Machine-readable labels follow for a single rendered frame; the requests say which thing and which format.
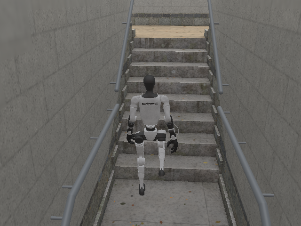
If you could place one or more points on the right robot hand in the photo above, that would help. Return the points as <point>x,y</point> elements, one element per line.
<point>174,148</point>

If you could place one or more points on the right robot forearm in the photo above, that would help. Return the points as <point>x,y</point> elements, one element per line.
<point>171,130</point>

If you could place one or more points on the robot left upper arm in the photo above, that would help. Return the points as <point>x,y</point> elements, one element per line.
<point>133,108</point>

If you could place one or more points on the robot right upper arm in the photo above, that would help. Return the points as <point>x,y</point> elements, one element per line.
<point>166,107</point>

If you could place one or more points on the humanoid robot torso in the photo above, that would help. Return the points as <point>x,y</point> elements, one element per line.
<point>150,115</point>

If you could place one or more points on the left robot thigh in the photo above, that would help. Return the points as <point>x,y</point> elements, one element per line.
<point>139,143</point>

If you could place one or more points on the left robot hand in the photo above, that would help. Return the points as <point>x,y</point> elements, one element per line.
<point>129,137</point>

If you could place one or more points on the left robot forearm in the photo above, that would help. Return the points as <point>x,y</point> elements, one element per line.
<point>130,127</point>

